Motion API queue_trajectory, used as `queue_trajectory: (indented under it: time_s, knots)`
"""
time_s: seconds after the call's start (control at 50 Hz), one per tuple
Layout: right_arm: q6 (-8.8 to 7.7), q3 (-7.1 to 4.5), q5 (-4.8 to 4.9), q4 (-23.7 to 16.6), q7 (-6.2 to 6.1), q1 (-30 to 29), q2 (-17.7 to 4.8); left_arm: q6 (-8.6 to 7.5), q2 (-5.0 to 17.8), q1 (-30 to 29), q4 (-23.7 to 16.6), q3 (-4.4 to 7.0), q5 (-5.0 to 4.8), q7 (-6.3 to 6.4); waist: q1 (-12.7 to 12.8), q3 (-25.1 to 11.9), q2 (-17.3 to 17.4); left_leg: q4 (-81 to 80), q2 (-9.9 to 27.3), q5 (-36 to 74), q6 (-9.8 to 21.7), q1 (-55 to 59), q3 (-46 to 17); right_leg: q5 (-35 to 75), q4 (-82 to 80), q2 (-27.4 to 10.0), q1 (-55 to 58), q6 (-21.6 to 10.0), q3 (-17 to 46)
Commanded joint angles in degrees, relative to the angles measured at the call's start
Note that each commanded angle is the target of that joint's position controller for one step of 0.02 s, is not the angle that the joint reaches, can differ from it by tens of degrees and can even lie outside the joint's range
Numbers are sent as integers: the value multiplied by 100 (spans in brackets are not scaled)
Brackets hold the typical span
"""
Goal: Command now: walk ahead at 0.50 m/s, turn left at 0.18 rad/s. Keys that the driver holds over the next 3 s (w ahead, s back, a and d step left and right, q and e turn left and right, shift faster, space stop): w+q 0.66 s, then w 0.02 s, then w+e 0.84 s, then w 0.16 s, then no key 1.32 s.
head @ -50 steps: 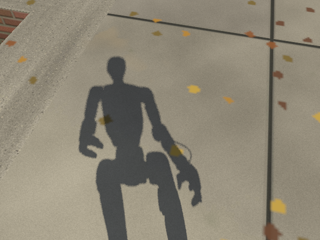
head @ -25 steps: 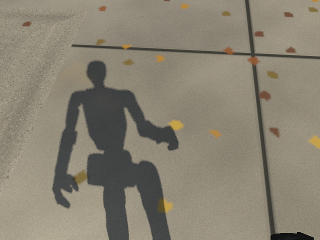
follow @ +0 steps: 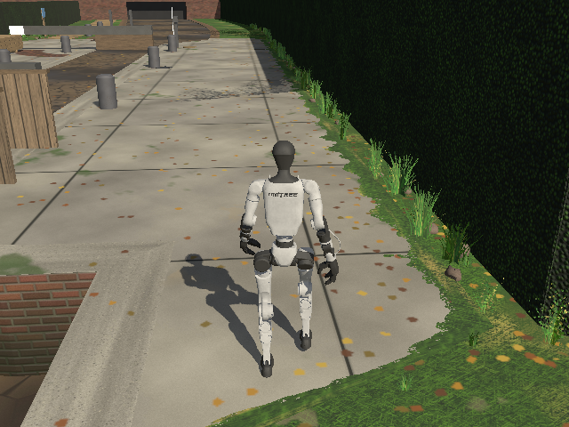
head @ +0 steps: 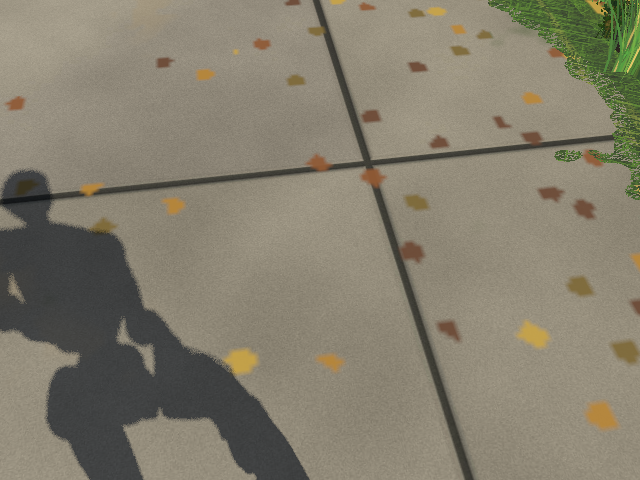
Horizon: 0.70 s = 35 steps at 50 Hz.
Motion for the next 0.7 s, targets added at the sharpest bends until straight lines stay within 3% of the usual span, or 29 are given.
queue_trajectory:
  time_s: [0.02,0.06,0.08,0.1,0.12,0.14,0.16,0.18,0.22,0.3,0.38,0.48,0.54,0.58,0.6,0.62,0.64,0.66,0.68,0.7]
  knots:
    - [-30,-233,-13,-222,-33,-18,-1045,-134,412,-333,-460,69,-37,72,257,156,766,-58,1478,2581,744,-408,-1110,-67,-426,228,672,-65,-219]
    - [0,-252,3,-195,-54,-122,-1098,-211,526,297,-272,132,-7,156,614,-67,664,676,1376,3047,607,-443,-1115,-194,-1013,399,1652,-191,-243]
    - [-6,-219,36,-185,-47,-83,-973,-287,749,1022,-26,226,76,231,887,-515,376,1657,1053,3006,490,-774,-878,-163,-1240,256,2775,-335,-63]
    - [-35,-140,71,-429,-37,-229,-689,-339,1214,2003,60,347,205,320,1309,-1299,-269,3229,677,1505,347,-1682,-585,-963,-1444,-1091,4093,-634,1302]
    - [-1,-45,196,-576,-68,372,-166,-242,1749,2139,99,493,170,342,1042,-1821,-1456,4764,-71,-1575,191,-3271,-85,-1444,-2071,-2401,5025,-1203,3395]
    - [117,-202,17,-413,-125,94,-810,-181,1229,1839,47,411,27,326,1013,-1223,-484,5311,257,-1437,263,-3672,-452,-2087,-2268,-2186,4345,-1208,3464]
    - [141,-236,-5,-450,-73,-207,-769,-199,811,1369,-3,290,-12,309,811,-496,-212,5279,477,-912,282,-3697,-561,-1894,-2413,-1869,3660,-1070,2632]
    - [162,-222,4,-458,-30,-342,-627,-237,579,1113,0,236,-20,288,677,-187,-223,5120,633,-579,239,-3545,-516,-1190,-2589,-1601,3176,-944,1949]
    - [295,-242,-102,-418,49,-336,-526,-318,402,1045,88,195,-50,313,473,29,-433,4965,767,-331,123,-3256,-438,-344,-2769,-1256,2668,-744,1047]
    - [426,-239,-138,-638,176,-863,-348,-473,489,1325,293,263,-116,320,399,84,-235,4910,833,286,-2,-3677,-350,687,-2953,-1237,2742,-826,265]
    - [430,-180,-135,-947,273,-1670,-258,-457,455,1556,487,275,-89,318,494,286,-195,3975,854,1047,-84,-3937,-174,1111,-2979,-1097,2823,-814,-454]
    - [411,-92,-158,-1313,375,-2566,-256,-417,707,1860,688,349,-86,354,687,467,-168,2576,720,1275,160,-3418,357,1592,-2851,-1202,3120,-693,-1015]
    - [420,-132,-194,-1398,341,-2598,-368,-313,870,1980,800,386,-74,394,625,352,-214,2226,396,585,457,-3033,653,3292,-2160,-1282,3666,-586,-1300]
    - [396,-223,-206,-1242,268,-1933,-524,-202,1060,1984,837,430,-63,417,315,-120,-308,2068,-48,-26,729,-2182,806,4741,-834,-1278,3835,-545,-1451]
    - [339,-314,-238,-991,205,-1111,-655,-146,1102,1933,805,433,-85,414,-56,-598,-148,1652,-239,123,902,-1103,735,4369,382,-1199,3447,-447,-1552]
    - [316,-489,-298,-739,101,-194,-1129,-142,954,1952,649,384,-60,398,-408,-1212,394,1361,487,-435,1185,377,-398,2601,2091,-1034,2264,-254,-1570]
    - [348,-644,-201,-849,32,-439,-1821,-180,291,2124,210,257,-91,263,78,-1582,1788,875,2154,-442,2026,1974,-3518,-2519,4097,165,-356,127,-1211]
    - [411,-630,-48,-921,5,-205,-1727,-240,793,1313,58,348,-47,256,-300,-1651,746,282,2251,-146,2026,1938,-4253,-2335,4445,236,-967,104,28]
    - [423,-567,-36,-818,-53,-509,-1506,-305,692,1055,-31,314,-149,231,-105,-858,542,232,2168,485,1861,1326,-3214,-1629,4205,-94,-1200,19,105]
    - [383,-448,-25,-788,-73,-787,-1082,-353,593,1272,127,265,-170,239,188,-437,239,163,1945,1329,1605,532,-2551,-1233,3616,-305,-804,-30,60]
